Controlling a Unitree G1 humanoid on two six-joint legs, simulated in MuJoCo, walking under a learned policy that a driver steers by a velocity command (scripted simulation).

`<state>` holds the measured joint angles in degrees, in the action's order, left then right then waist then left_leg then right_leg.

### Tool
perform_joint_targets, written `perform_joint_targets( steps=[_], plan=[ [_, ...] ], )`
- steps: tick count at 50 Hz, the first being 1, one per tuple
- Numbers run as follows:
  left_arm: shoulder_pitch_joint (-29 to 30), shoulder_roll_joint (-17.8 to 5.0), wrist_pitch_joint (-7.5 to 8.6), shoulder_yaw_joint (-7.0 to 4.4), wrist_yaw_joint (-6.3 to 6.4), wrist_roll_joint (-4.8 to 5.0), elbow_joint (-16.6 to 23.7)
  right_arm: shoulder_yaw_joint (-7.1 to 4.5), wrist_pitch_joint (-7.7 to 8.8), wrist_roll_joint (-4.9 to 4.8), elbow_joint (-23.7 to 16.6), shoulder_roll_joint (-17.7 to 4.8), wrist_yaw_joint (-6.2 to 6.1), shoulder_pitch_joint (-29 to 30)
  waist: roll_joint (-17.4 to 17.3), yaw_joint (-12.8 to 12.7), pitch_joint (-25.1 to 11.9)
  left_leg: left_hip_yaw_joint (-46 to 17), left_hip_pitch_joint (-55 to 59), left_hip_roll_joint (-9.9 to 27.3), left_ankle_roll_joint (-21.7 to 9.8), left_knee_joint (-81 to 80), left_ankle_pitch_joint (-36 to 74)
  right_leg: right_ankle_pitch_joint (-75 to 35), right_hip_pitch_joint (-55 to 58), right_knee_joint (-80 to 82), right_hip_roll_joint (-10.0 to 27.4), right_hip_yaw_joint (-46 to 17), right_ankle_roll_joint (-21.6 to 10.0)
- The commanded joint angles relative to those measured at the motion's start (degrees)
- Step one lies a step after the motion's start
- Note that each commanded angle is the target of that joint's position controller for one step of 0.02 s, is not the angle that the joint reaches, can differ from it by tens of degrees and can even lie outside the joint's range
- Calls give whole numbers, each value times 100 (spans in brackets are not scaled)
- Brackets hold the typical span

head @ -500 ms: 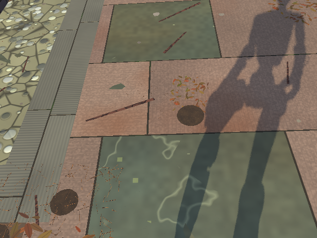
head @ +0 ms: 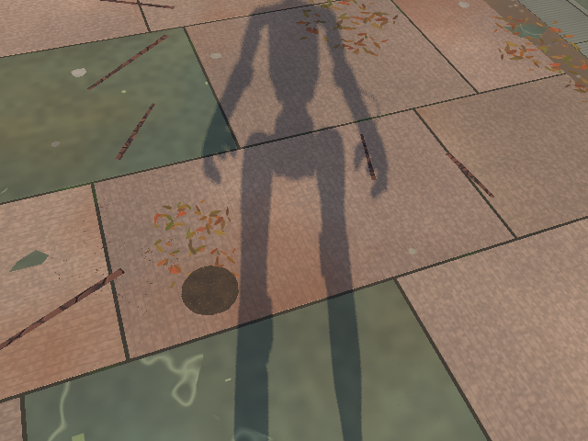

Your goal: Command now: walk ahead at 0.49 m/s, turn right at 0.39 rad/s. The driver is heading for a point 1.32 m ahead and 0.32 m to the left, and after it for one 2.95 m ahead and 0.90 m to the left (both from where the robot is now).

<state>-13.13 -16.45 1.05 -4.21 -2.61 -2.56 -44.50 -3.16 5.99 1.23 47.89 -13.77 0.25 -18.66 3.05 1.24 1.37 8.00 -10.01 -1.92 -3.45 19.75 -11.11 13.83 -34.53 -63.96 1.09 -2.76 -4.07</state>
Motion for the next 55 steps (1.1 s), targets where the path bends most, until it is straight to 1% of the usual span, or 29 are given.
perform_joint_targets(
  steps=[1, 5, 10, 11, 12, 13, 14, 15, 16, 17, 18, 20, 21, 23, 26, 30, 34, 37, 38, 39, 40, 41, 42, 43, 44, 46, 47, 50, 55],
  plan=[
    [5, 67, 24, 79, -68, -2, 340, -39, 146, 6, -134, -405, 52, -176, -672, -161, 98, -1113, 157, 1584, -739, -1224, 1120, -572, -545, 443, 165, -250, 61],
    [952, 193, 102, 223, -137, 23, 582, -27, 105, -46, 47, -505, 64, -398, -704, -1, 217, -450, 57, 1314, -581, -1209, 1652, -1299, 26, 2053, 118, 369, 102],
    [1524, 84, 176, 255, -61, 13, 738, -41, -57, -42, 439, -750, 12, -1026, -735, 149, 315, -720, 925, 1612, -637, -710, 2652, -521, 443, 3019, 1, 741, -63],
    [1328, 44, 212, 238, -22, 4, 668, -47, -95, -36, 490, -806, -3, -1039, -785, 41, 212, -734, 1041, 1608, -614, -334, 3311, -279, 797, 3212, -142, 776, -127],
    [749, -31, 272, 191, 28, -17, 468, -46, -129, -55, 538, -848, -12, -1021, -742, -251, -75, -664, 1022, 1500, -544, 384, 3897, -328, 1573, 3597, -312, 804, -221],
    [-205, -257, 358, 97, 103, -98, 127, -15, -140, -95, 538, -784, -11, -1005, -572, -634, -657, -493, 503, 1246, -426, 1460, 3576, -549, 2958, 3771, -233, 659, -371],
    [-1293, -784, 405, -47, 207, -226, -38, 73, -112, -125, 254, -509, 5, -840, 64, -1054, -1513, -303, -708, 947, -300, 3164, 1480, 44, 4517, 3862, 1243, -862, -659],
    [-1366, -1209, 352, -152, 264, -147, -61, 180, -135, -278, 128, 71, 22, -1419, 1200, -758, -2115, -307, -2568, 77, -132, 4895, -2108, 107, 5669, 4464, 2673, -3173, -1258],
    [-1161, -856, 307, -109, 274, 22, -39, -22, -207, -151, 248, -616, -45, -947, 166, -827, -1545, -969, -2919, 327, -205, 5219, -1715, 162, 4992, 4608, 2384, -2869, -1095],
    [-693, -505, 333, 7, 259, 55, -64, -41, -191, -158, 137, -532, -14, -591, 127, -572, -778, -1066, -2928, 513, -234, 5048, -1169, -250, 4242, 4782, 2071, -1951, -885],
    [-410, -234, 376, 66, 227, 72, -82, -28, -200, -149, 176, -395, 4, -508, 45, -399, -417, -1040, -2721, 648, -190, 4799, -851, -684, 3623, 5021, 1817, -1349, -698],
    [-203, 18, 449, 127, 253, 124, -147, -48, -357, 7, 291, -254, 77, -628, 217, -114, -118, -1001, -2338, 757, -65, 4578, -590, -1000, 2931, 5300, 1457, -537, -430],
    [-255, 46, 503, 131, 262, 131, -195, -60, -423, 29, 290, -183, 119, -596, 189, -62, -92, -969, -2285, 729, -34, 4606, -488, -1266, 2815, 5376, 1407, -334, -422],
    [-398, -36, 590, 97, 285, 179, -323, -79, -502, 46, 178, -101, 183, -341, 127, 36, 19, -935, -2572, 754, 15, 4577, -159, -1737, 2823, 5494, 1376, 70, -442],
    [-665, -10, 609, 93, 313, 160, -500, -73, -539, 65, -36, -61, 234, 250, 128, -6, 216, -867, -3059, 818, 77, 4245, 465, -1987, 2889, 5582, 1320, 587, -467],
    [-813, -109, 600, 90, 333, 142, -639, 26, -504, 59, -367, 16, 322, 1155, 124, -146, 439, -532, -2807, 719, 22, 2758, 1269, -2157, 2870, 5578, 1202, 1189, -397],
    [-1159, -356, 524, 34, 400, 129, -837, 42, -501, 99, -627, -109, 376, 1703, 47, -274, 534, -134, -2583, 557, -263, 1940, 849, -2855, 3574, 5313, 1441, 1472, -348],
    [-1124, -595, 410, -20, 453, 99, -894, -33, -504, 110, -590, -268, 314, 1351, 203, -48, 173, 199, -1852, 50, -610, 1739, -35, -5208, 4051, 4153, 1482, 1741, -241],
    [-1091, -698, 344, -51, 457, 87, -889, -94, -484, 103, -465, -369, 285, 868, 217, 164, -129, 237, -1318, -180, -753, 1625, -319, -5612, 4065, 3305, 1472, 1783, -228],
    [-1044, -767, 286, -67, 443, 106, -851, -188, -428, 130, -226, -521, 235, 97, 58, 512, -583, 139, -264, -367, -921, 1204, -240, -5111, 3663, 2073, 1382, 1852, -131],
    [-1083, -611, 281, -21, 417, 95, -700, -370, -402, 189, -18, -1041, 139, -731, -512, 817, -1167, -1102, 1143, 437, -1213, 895, -853, -3278, 2478, 325, 1186, 1862, 55],
    [-1130, -60, 339, 59, 295, 192, -257, -524, -454, 61, -149, -1656, 92, -405, -2027, 359, -1591, -4508, 2712, 2001, -2115, 76, -993, 1572, -135, -1914, -218, 1396, 444],
    [-458, -496, 432, 8, 262, 153, -80, -516, -522, -44, -208, -1625, 75, -554, -991, 634, -1606, -4916, 2710, 2113, -2126, -440, -534, 1386, -841, -2150, -132, 186, 402],
    [-122, -377, 508, 52, 242, 221, 16, -450, -521, -49, -148, -1372, 10, -290, -629, 482, -881, -4046, 2132, 2051, -1979, -423, -29, 814, -1059, -1898, 193, 97, 343],
    [-231, -333, 554, 73, 265, 219, -57, -368, -485, -71, -118, -1040, -7, -68, -162, 184, -357, -3467, 1258, 1813, -1704, -466, 800, 452, -714, -1233, 418, 118, 334],
    [-376, -253, 372, 83, 268, 15, -101, -268, -388, -108, -178, -747, -25, 321, -121, -204, -216, -2706, 405, 1272, -1400, -567, 1572, 390, 5, -573, 582, 50, 428],
    [-434, -225, 258, 83, 250, -35, -106, -244, -328, -126, -190, -715, -10, 320, -184, -263, -265, -2557, 243, 1152, -1383, -607, 1825, 405, 185, -403, 573, 68, 486],
    [-132, -126, 87, 107, 198, -39, 48, -277, -228, -139, -130, -904, 15, 59, -298, -256, -149, -2301, -5, 886, -1315, -758, 1888, 40, 42, 214, 540, 219, 643],
    [1035, -187, 66, 124, 170, 0, 450, -281, -249, -139, -48, -933, 5, -572, -563, 171, 84, -2491, 446, 774, -1024, -782, 1670, -1047, -624, 1486, 436, 207, 748]
  ],
)
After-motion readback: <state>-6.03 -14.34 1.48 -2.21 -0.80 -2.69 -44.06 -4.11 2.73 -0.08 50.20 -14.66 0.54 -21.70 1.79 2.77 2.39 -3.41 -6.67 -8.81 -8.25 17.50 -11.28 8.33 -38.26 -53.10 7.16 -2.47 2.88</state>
